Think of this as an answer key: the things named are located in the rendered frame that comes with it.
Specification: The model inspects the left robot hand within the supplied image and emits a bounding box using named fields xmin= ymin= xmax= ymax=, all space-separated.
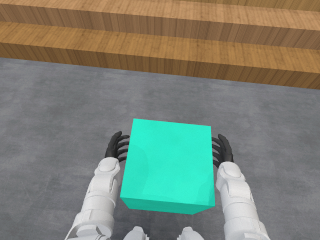
xmin=104 ymin=131 xmax=130 ymax=163

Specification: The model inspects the robot left forearm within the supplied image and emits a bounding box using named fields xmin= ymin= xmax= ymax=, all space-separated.
xmin=65 ymin=157 xmax=122 ymax=240

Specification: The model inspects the right robot hand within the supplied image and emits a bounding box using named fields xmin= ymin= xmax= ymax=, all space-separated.
xmin=211 ymin=134 xmax=234 ymax=169

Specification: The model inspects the left robot thigh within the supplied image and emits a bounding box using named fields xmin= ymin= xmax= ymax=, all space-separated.
xmin=123 ymin=230 xmax=149 ymax=240

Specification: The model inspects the right robot thigh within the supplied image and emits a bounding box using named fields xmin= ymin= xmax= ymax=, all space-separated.
xmin=176 ymin=230 xmax=204 ymax=240

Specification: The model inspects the carton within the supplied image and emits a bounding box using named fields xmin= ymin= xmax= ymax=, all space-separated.
xmin=120 ymin=118 xmax=215 ymax=215

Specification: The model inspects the robot right forearm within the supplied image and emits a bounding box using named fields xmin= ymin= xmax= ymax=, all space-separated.
xmin=215 ymin=161 xmax=270 ymax=240

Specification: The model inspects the robot thigh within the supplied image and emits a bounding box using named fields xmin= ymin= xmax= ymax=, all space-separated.
xmin=123 ymin=230 xmax=149 ymax=240
xmin=176 ymin=230 xmax=204 ymax=240

